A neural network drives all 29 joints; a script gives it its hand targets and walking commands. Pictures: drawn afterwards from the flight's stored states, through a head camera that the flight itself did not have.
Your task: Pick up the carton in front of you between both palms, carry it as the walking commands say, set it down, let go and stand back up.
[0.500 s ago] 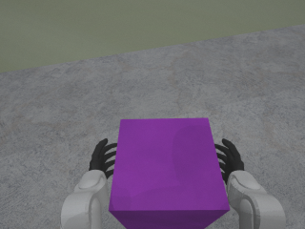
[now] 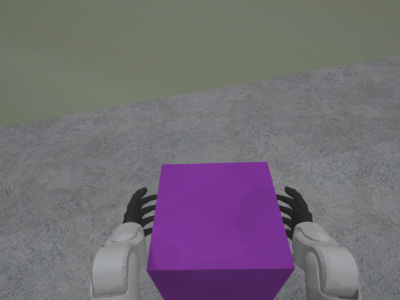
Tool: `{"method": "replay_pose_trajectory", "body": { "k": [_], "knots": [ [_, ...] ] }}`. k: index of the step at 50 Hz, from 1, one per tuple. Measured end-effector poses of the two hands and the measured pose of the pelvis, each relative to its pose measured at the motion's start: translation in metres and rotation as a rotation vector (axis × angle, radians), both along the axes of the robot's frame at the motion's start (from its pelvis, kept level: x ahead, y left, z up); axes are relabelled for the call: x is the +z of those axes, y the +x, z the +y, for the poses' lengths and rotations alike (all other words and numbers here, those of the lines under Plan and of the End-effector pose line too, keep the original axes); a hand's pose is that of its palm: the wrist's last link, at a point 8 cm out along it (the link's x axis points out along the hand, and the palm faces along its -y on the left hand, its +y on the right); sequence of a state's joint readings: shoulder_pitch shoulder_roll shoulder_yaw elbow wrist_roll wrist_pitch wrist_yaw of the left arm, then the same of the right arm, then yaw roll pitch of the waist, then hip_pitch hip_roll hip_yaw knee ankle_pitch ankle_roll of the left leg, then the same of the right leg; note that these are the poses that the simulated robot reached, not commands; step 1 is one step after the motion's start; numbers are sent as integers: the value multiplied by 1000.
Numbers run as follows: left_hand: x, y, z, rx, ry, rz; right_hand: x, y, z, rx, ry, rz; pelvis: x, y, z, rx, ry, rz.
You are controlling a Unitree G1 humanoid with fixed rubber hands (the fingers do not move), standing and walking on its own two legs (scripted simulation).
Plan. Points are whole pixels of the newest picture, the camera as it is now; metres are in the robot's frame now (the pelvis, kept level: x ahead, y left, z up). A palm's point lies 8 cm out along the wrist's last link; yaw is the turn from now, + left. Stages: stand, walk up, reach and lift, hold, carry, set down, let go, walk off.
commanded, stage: carry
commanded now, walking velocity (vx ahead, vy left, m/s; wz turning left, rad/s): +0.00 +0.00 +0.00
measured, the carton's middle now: (216, 239) +0.25 +0.00 -0.01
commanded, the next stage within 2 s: hold in 1.34 s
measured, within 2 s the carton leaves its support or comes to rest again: neither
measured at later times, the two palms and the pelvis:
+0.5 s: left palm (142, 236) +0.24 +0.15 +0.02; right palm (295, 236) +0.24 -0.15 +0.02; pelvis -0.04 +0.00 +0.00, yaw +0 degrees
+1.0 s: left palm (138, 240) +0.23 +0.15 +0.03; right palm (298, 240) +0.23 -0.15 +0.03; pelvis -0.05 +0.00 +0.00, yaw +0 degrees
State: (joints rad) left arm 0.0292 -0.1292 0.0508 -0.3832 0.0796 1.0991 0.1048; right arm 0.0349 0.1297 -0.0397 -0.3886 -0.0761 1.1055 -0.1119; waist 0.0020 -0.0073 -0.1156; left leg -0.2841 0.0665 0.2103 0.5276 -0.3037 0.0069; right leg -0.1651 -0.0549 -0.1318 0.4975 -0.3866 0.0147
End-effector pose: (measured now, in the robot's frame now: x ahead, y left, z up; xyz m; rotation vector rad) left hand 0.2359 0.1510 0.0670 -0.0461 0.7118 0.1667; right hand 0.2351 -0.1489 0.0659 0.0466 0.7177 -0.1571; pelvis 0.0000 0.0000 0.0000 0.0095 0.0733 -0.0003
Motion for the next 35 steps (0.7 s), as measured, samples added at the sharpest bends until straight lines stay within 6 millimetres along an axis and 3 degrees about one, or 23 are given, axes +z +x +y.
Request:
{"method": "replay_pose_trajectory", "body": {
  "k": [23,35],
  "knots": [
    [-43,5,-4,-60,68,-7,-42,4,-4,53,-69,-9,2,-34,-3,-1,-5,-33],
    [-31,2,-3,-52,61,-56,-30,2,-3,49,-65,-58,2,-46,-2,2,-7,-29]
  ]
}}
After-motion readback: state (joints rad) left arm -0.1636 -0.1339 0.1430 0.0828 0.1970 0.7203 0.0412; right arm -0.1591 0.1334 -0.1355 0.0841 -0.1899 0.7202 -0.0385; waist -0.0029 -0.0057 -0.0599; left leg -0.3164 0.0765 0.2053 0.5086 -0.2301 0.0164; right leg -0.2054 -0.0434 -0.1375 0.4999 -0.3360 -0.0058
